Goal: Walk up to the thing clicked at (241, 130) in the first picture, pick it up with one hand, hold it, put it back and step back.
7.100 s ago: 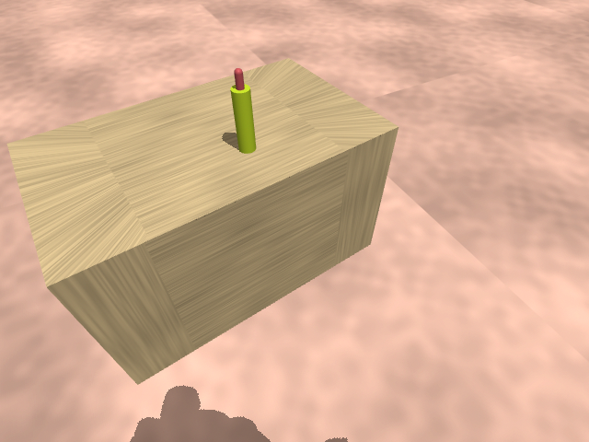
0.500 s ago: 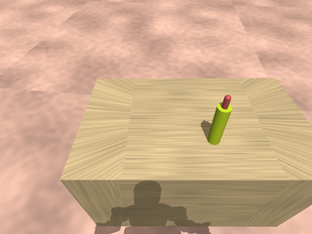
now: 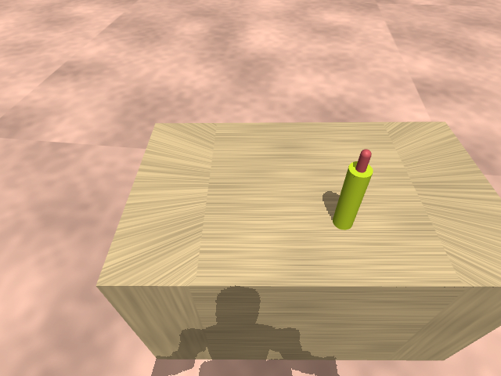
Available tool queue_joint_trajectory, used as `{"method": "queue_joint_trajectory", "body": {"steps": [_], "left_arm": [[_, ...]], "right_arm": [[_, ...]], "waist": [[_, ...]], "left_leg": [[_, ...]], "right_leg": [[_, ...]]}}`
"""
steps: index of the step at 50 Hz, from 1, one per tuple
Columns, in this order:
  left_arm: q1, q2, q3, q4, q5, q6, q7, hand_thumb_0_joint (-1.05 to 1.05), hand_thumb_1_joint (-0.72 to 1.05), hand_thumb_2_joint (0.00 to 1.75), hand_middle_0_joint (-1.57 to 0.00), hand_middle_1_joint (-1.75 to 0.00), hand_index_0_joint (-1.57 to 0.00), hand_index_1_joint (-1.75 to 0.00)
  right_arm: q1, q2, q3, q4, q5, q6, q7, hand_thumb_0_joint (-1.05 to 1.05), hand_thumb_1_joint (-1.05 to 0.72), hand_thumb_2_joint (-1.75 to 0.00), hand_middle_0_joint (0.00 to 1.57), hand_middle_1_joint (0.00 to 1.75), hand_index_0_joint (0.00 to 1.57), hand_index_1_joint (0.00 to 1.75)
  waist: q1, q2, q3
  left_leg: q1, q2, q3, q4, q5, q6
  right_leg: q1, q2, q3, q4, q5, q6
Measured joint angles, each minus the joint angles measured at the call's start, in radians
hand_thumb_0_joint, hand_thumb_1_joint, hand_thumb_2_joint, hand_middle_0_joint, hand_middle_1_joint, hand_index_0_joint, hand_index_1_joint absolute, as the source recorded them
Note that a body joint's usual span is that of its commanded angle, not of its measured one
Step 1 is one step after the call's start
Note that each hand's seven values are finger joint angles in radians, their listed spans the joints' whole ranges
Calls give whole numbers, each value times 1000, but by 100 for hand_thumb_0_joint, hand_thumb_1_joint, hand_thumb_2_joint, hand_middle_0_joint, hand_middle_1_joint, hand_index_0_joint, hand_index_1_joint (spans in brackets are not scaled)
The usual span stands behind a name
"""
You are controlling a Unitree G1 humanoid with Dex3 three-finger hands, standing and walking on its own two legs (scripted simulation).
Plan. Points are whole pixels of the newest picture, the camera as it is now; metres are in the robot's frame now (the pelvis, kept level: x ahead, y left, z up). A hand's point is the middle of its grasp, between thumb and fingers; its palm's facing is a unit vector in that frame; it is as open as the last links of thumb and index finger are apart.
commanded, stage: stand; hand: right
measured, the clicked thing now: (353, 190) +0.54 -0.23 -0.06
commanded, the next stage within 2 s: rise first in 0.02 s
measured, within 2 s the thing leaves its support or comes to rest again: neither
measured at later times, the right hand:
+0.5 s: hand out of the picture +0.17 -0.25 -0.12, palm faces +0.21 +0.93 -0.32, open 13.8 cm
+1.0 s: hand (420, 368) +0.18 -0.25 -0.09, palm faces +0.29 +0.90 -0.32, open 16.9 cm
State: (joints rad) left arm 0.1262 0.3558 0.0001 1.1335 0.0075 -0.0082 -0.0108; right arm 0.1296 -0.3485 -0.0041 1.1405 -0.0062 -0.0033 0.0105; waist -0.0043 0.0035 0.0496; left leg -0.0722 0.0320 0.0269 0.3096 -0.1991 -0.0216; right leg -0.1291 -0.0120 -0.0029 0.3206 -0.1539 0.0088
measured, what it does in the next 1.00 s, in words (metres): stands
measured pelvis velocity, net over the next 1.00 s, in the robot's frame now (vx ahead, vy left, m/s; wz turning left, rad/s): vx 0.01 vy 0.01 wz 0.01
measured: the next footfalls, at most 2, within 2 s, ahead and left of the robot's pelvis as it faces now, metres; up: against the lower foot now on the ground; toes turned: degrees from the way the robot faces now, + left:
none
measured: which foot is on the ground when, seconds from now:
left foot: down 0.00-1.00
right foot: down 0.00-1.00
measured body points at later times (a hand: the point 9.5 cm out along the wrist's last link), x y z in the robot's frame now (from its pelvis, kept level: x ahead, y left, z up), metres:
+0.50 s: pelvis +0.00 +0.00 -0.01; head +0.02 +0.00 +0.44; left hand +0.15 +0.29 -0.11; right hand +0.16 -0.30 -0.10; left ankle -0.02 +0.13 -0.75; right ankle +0.01 -0.12 -0.75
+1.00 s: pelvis +0.01 +0.01 -0.01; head +0.02 +0.02 +0.44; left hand +0.16 +0.27 -0.11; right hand +0.16 -0.30 -0.07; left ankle -0.02 +0.13 -0.75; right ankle +0.01 -0.12 -0.75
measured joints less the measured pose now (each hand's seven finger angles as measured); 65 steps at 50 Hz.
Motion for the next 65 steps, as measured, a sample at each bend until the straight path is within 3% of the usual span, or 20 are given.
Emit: {"method": "queue_joint_trajectory", "body": {"steps": [7, 11, 14, 20, 26, 36, 43, 57, 65], "left_arm": [[-12, 0, -2, -4, -2, -1, 1, 0, 90, 90, -20, -30, -20, -29], [-27, -19, 17, -131, -73, -54, 35, 1, 83, 83, -15, -24, -15, -23], [-66, -44, 53, -190, -87, -74, 56, 0, 71, 71, -10, -18, -10, -17], [-89, -84, 113, -247, -53, -69, 60, 0, 40, 42, -6, -10, -6, -9], [-3, -93, 120, -304, -53, -41, 63, 0, 10, 22, -5, -8, -6, -5], [29, -113, 108, -393, -29, -43, 85, -1, -30, 9, -6, -7, -7, -5], [60, -123, 88, -441, -25, -51, 87, -1, -42, 6, -7, -7, -8, -6], [113, -141, 49, -532, -21, -48, 77, -1, -50, 5, -7, -7, -8, -6], [133, -133, 60, -564, -18, -56, 77, -1, -50, 5, -7, -7, -8, -6]], "right_arm": [[-6, 1, 4, -7, -1, -2, -2, 1, -90, -89, 20, 30, 20, 30], [-16, 25, -6, -143, 74, -51, -33, 1, -83, -82, 16, 24, 16, 24], [-76, 47, -50, -181, 85, -86, -54, 1, -71, -70, 13, 18, 13, 18], [-94, 57, -135, -272, 59, -92, -61, 1, -39, -41, 9, 10, 9, 10], [14, 57, -144, -373, 64, -58, -66, 1, -8, -23, 7, 7, 7, 7], [46, 75, -172, -468, 44, -55, -75, 0, 29, -11, 5, 6, 6, 6], [83, 71, -190, -541, 43, -54, -76, 0, 39, -8, 5, 6, 6, 6], [123, 84, -229, -640, 58, -67, -65, 0, 43, -8, 4, 6, 6, 7], [146, 86, -242, -684, 62, -71, -65, -1, 44, -8, 4, 6, 5, 7]], "waist": [[0, -1, -5], [-6, -7, 28], [-5, -7, 33], [-4, 0, -23], [-4, -11, -68], [-10, -16, -43], [-15, -9, -62], [-15, -14, -53], [-16, -13, -52]], "left_leg": [[2, 0, -1, -1, -1, -1], [-63, -2, -10, 76, -27, 1], [-118, 0, -6, 119, -39, 1], [-191, -4, -12, 165, -57, 5], [-179, -8, -14, 160, -70, 6], [-189, -7, -11, 191, -88, 8], [-171, -8, -8, 192, -97, 12], [-161, -8, -5, 203, -104, 12], [-151, -7, -6, 202, -103, 12]], "right_leg": [[1, 0, -1, 2, -4, 0], [-58, -4, -8, 71, -28, -2], [-111, -2, -3, 106, -33, -2], [-178, -7, -7, 146, -50, 1], [-169, -11, -10, 151, -70, 3], [-177, -10, -6, 172, -80, 6], [-158, -11, -3, 171, -88, 9], [-149, -11, 0, 181, -93, 11], [-139, -11, -2, 180, -92, 10]]}}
